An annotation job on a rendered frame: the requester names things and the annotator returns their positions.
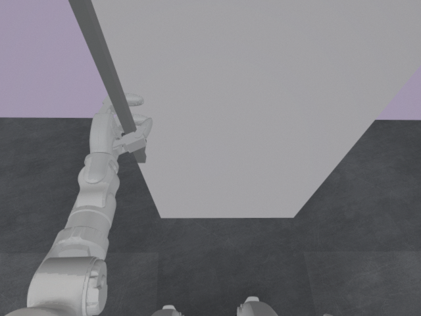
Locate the handle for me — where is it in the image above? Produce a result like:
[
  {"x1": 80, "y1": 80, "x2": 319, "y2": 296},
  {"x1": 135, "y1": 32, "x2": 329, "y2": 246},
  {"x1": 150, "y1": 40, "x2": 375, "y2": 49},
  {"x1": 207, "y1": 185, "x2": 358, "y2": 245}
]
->
[{"x1": 68, "y1": 0, "x2": 147, "y2": 163}]

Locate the robot left forearm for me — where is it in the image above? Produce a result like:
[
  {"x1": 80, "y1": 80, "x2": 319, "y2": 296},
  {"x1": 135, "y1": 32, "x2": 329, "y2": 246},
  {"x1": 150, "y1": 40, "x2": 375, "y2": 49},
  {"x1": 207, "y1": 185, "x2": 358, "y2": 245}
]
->
[{"x1": 27, "y1": 152, "x2": 120, "y2": 307}]

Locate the left robot hand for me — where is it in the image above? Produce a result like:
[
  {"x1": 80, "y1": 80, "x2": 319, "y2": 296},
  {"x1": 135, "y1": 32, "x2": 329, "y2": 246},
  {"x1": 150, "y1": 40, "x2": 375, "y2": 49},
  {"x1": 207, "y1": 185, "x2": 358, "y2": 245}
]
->
[{"x1": 89, "y1": 93, "x2": 153, "y2": 160}]

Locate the right robot shin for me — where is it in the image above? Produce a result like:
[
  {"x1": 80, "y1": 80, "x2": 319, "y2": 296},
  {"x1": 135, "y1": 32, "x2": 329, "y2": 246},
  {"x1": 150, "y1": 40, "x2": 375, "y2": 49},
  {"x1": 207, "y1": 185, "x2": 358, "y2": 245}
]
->
[{"x1": 245, "y1": 296, "x2": 259, "y2": 302}]

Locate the right robot thigh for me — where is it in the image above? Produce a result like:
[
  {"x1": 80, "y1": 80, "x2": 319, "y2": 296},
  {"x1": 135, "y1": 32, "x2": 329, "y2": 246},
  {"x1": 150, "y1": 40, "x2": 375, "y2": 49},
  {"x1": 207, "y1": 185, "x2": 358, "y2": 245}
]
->
[{"x1": 237, "y1": 301, "x2": 278, "y2": 316}]

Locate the left robot upper arm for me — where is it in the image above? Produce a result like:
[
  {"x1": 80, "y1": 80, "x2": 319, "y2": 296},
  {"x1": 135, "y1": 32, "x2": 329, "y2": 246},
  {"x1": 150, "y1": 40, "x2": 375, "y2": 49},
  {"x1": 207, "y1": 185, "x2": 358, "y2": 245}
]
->
[{"x1": 5, "y1": 256, "x2": 107, "y2": 316}]

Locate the fridge door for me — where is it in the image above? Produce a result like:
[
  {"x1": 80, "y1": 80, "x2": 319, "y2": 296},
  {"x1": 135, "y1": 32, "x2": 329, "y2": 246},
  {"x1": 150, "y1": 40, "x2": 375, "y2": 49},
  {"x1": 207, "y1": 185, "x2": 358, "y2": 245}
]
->
[{"x1": 91, "y1": 0, "x2": 421, "y2": 218}]

